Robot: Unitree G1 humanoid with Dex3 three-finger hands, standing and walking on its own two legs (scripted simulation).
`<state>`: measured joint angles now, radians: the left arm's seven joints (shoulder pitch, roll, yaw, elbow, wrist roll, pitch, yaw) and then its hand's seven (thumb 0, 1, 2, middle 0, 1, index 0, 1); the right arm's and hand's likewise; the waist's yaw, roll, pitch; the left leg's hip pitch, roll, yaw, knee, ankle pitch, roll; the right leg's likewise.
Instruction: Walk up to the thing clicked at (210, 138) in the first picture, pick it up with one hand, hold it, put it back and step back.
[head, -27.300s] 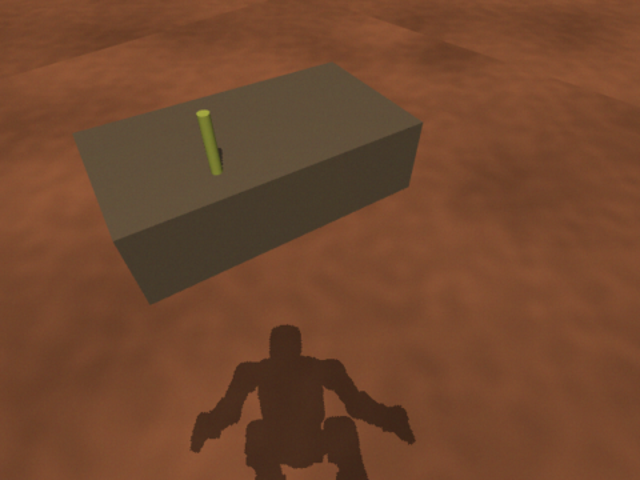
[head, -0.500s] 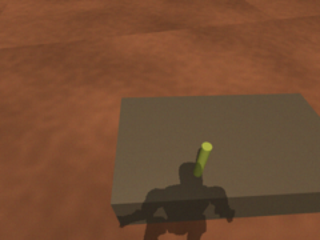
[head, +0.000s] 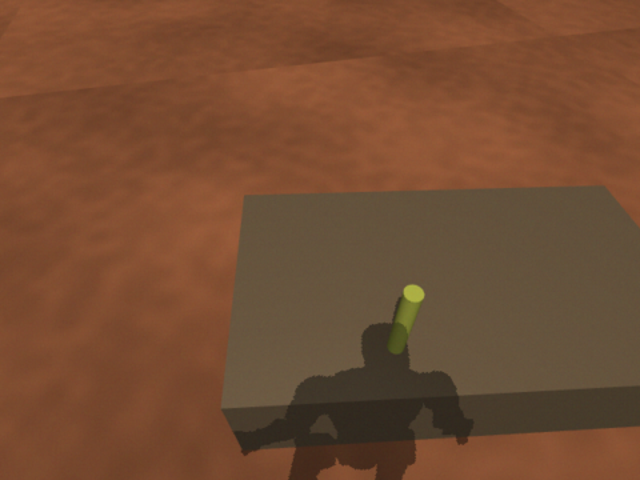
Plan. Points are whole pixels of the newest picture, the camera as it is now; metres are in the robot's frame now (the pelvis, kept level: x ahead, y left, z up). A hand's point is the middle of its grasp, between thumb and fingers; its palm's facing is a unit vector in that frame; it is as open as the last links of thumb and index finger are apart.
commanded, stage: stand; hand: right
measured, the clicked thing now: (403, 322) +0.49 -0.20 -0.31
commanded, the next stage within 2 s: step back in 0.66 s
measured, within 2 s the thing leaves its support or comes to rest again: neither
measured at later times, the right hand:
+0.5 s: hand out of the picture +0.08 -0.26 -0.16, palm faces -0.01 +0.94 -0.35, open 7.4 cm
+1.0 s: hand out of the picture +0.06 -0.29 -0.18, palm faces -0.02 +0.93 -0.36, open 7.4 cm
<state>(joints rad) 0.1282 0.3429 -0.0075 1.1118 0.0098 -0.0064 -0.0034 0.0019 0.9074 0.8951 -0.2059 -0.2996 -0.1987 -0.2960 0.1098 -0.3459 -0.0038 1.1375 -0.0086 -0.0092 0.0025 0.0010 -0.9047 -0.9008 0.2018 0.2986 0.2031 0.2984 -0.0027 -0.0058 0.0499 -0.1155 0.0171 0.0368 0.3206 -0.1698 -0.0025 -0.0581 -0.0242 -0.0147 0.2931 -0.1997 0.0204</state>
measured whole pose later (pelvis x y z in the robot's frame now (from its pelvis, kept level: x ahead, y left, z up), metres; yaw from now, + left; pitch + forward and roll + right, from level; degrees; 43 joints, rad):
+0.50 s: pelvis +0.00 +0.00 +0.00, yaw +0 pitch -2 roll +0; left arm 0.12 0.34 -0.01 1.11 0.01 -0.01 0.00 0.00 0.91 0.89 -0.21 -0.30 -0.20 -0.30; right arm 0.11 -0.35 0.00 1.13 -0.01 -0.01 0.00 0.00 -0.91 -0.90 0.20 0.30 0.20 0.30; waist 0.00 0.00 0.05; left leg -0.11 0.02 0.03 0.32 -0.18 -0.01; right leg -0.05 -0.02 -0.02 0.29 -0.21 0.01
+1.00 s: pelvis -0.05 -0.02 -0.02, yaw +0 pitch -2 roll +1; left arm 0.12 0.37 0.05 0.97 0.02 0.03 -0.01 0.00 0.91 0.89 -0.21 -0.30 -0.20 -0.30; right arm 0.04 -0.41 -0.06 0.98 0.00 0.07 0.00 0.00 -0.91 -0.90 0.20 0.30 0.20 0.30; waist 0.02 0.03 0.18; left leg -0.39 -0.02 -0.06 0.82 -0.43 0.02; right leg -0.30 -0.01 -0.02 0.62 -0.29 -0.03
